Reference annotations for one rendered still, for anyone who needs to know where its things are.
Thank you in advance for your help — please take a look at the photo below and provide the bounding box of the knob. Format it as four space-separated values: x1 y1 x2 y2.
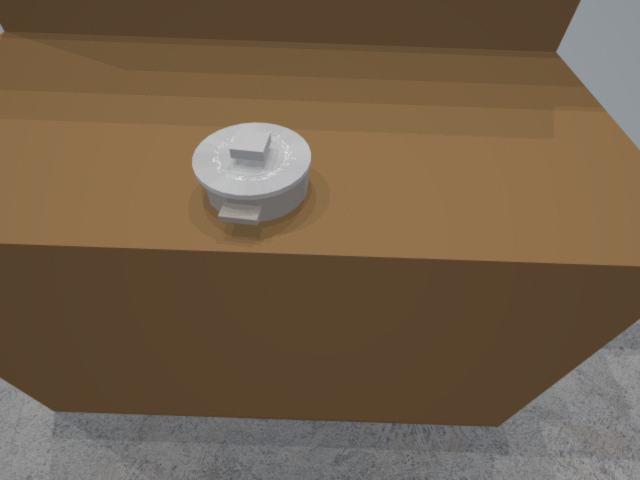
229 129 271 161

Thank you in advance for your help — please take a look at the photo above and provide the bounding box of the table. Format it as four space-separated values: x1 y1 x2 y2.
0 0 640 427

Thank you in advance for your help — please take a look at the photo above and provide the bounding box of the pot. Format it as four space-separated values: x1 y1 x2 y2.
205 171 309 226

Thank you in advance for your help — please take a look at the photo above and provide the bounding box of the lid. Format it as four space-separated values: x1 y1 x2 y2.
192 122 311 200

